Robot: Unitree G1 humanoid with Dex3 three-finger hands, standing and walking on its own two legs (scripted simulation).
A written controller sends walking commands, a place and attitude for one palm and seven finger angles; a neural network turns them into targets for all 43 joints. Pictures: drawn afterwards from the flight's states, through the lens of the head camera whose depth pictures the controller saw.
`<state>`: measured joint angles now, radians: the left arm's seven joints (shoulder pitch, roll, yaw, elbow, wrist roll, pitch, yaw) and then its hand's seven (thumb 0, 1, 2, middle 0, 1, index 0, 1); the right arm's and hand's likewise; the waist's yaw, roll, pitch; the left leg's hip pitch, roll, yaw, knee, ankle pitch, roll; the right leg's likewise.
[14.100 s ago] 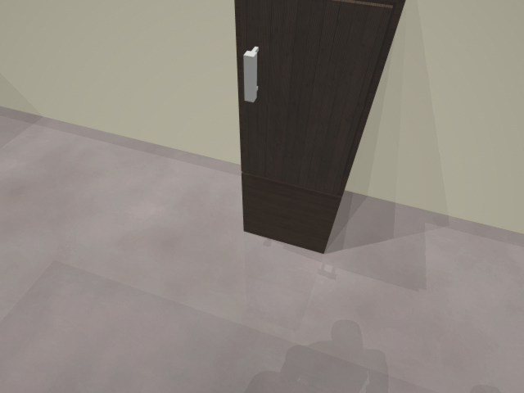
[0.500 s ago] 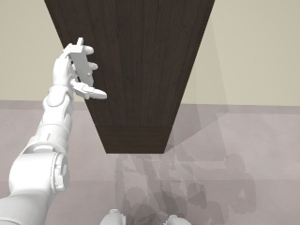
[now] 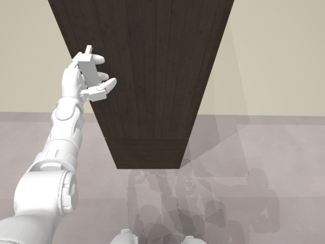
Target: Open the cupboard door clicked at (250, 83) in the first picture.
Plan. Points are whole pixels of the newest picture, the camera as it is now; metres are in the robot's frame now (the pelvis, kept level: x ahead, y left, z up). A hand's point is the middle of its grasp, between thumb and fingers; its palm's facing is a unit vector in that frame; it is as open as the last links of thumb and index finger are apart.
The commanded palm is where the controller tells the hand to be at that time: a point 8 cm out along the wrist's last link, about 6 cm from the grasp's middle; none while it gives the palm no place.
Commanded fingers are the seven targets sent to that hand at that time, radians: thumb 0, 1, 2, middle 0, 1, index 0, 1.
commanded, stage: close the thumb around the handle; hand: left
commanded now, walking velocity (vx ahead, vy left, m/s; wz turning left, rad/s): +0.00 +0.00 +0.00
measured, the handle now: (93, 72) +0.52 +0.16 +0.10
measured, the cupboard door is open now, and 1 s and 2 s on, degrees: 0 33 43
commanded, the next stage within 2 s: pull the door open along its arc in 0.24 s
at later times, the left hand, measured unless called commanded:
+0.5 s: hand (100, 87) +0.47 +0.14 +0.10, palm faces -0.01 -1.00 +0.00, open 5.9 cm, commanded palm +0.42 +0.19 +0.11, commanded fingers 0.00 0.90 0.90 -0.40 -1.35 -0.40 -1.35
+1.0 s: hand (125, 140) +0.32 +0.07 +0.11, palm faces +0.29 -0.95 +0.07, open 6.4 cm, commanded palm +0.25 +0.13 +0.11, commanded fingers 0.00 0.90 0.90 -0.40 -1.35 -0.40 -1.35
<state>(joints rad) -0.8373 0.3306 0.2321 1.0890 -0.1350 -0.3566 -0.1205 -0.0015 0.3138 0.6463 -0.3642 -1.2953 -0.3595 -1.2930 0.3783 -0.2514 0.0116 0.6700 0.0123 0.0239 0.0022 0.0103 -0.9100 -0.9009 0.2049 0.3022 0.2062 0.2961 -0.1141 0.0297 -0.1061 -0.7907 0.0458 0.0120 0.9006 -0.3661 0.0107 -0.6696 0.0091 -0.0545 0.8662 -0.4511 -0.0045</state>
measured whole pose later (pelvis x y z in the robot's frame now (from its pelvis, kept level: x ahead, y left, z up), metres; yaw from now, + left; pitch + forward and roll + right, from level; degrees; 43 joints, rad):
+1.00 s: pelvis +0.03 -0.02 +0.02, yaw +0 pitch +6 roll +0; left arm 0.14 -0.08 -0.15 -0.06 -0.01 -0.06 0.41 0.02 0.61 0.70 -0.32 -1.35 -0.37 -1.34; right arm 0.19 -0.19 0.02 0.50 -0.03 0.05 0.04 0.02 -0.91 -0.90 0.20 0.30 0.20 0.30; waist -0.01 0.03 -0.12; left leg -0.52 0.03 0.03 0.78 -0.38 -0.01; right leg -0.42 0.00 -0.03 0.78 -0.48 -0.02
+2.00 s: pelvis +0.02 -0.04 +0.02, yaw +3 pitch +2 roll +1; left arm 0.28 -0.05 -0.28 -0.14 0.04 -0.09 0.49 0.00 -0.41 0.34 -0.28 -1.08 -0.28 -1.08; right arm 0.20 -0.21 0.02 0.52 -0.03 0.04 0.02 0.02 -0.91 -0.90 0.20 0.30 0.20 0.30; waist -0.01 0.05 -0.08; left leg -0.46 0.02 -0.04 0.78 -0.36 -0.04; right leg -0.35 0.00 -0.09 0.80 -0.49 -0.05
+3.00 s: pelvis +0.00 +0.00 +0.01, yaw +1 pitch +4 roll -1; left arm 0.48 0.10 -0.23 -0.34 -0.06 -0.16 0.05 -0.01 -0.50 0.30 -0.15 -0.30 -0.15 -0.30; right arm 0.26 -0.21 0.04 0.41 0.00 -0.03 0.02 0.02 -0.91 -0.90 0.20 0.30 0.20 0.30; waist -0.01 0.05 -0.08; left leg -0.55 0.01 0.01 0.87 -0.38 0.01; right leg -0.44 -0.01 -0.05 0.86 -0.48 0.00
